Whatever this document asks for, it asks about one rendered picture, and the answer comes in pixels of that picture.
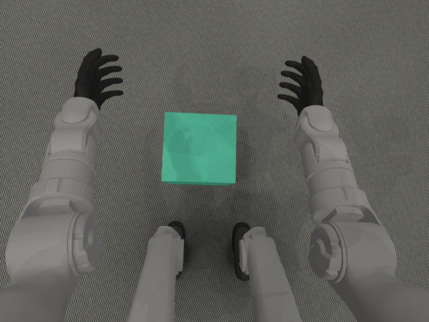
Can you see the carton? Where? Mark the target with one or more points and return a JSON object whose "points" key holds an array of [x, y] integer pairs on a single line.
{"points": [[199, 149]]}

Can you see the left robot hand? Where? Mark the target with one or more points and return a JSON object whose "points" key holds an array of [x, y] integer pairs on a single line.
{"points": [[89, 83]]}

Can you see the right robot upper arm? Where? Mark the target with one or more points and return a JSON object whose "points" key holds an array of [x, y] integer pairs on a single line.
{"points": [[358, 261]]}

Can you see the left robot upper arm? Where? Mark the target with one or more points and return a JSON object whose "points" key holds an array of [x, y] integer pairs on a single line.
{"points": [[47, 256]]}

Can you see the robot right forearm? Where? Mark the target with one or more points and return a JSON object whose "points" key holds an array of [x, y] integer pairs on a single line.
{"points": [[334, 193]]}

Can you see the robot left forearm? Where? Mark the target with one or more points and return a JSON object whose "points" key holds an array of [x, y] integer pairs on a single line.
{"points": [[69, 166]]}

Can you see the left robot foot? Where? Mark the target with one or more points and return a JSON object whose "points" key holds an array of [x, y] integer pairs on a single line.
{"points": [[178, 227]]}

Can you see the robot left thigh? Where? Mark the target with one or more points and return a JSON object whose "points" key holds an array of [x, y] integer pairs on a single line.
{"points": [[154, 299]]}

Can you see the right robot hand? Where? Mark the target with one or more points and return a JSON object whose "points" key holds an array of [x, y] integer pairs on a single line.
{"points": [[310, 91]]}

